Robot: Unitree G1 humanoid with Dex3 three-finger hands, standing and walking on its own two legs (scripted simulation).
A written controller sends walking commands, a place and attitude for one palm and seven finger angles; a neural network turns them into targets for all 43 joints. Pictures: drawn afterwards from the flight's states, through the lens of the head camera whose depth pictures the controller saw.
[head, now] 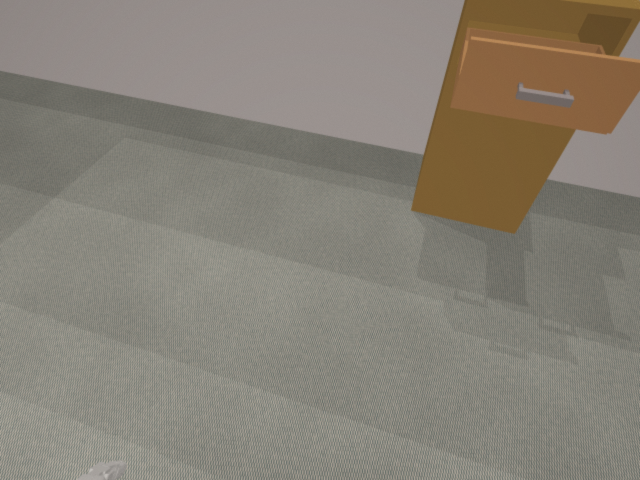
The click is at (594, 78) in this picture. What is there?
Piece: drawer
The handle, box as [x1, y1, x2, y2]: [516, 82, 573, 107]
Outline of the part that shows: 517,86 518,90 516,93 516,98 567,107 570,106 573,100 573,97 569,94 568,90 565,89 562,94 523,88 522,83 520,82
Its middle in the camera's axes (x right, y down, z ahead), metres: +0.56 -0.36 +0.96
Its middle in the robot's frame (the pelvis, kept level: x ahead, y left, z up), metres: +0.99 -0.51 +0.01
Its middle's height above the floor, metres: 0.78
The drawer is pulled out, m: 0.30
